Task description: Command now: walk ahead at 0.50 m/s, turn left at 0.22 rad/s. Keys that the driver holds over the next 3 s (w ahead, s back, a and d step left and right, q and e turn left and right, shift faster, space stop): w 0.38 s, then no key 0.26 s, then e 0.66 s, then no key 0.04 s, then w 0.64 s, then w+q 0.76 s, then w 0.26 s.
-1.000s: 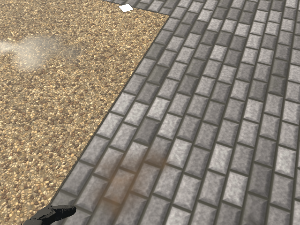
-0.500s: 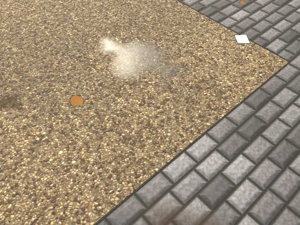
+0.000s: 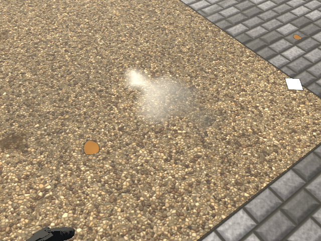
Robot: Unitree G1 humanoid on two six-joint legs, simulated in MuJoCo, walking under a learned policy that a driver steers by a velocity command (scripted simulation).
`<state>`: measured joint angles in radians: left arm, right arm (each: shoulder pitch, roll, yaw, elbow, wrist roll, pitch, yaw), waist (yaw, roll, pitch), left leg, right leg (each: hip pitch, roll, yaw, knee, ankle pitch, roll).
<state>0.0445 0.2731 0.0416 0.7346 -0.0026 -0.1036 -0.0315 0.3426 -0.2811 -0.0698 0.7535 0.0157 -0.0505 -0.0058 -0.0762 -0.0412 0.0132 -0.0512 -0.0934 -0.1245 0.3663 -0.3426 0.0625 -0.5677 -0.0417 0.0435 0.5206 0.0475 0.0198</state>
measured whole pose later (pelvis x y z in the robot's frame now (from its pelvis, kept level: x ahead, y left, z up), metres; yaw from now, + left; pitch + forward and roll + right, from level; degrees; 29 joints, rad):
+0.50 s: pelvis +0.27 -0.03 +0.00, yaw +2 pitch +2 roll -1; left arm 0.36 0.27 0.04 0.88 -0.01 -0.06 0.00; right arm 0.07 -0.25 -0.04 0.67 0.00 -0.08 0.03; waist 0.10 0.04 0.03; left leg -0.61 0.06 -0.03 0.54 0.07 0.01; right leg 0.00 0.05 -0.02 0.26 -0.29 -0.04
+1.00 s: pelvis +0.39 -0.03 -0.01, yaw -7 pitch +1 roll +3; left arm 0.22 0.30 0.07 0.80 0.00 0.05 0.01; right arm 0.09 -0.28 -0.07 0.81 0.01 0.01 -0.03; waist 0.02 0.00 0.02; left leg -0.32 0.05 0.17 0.50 -0.19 0.00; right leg -0.32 -0.05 -0.03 0.62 -0.29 -0.02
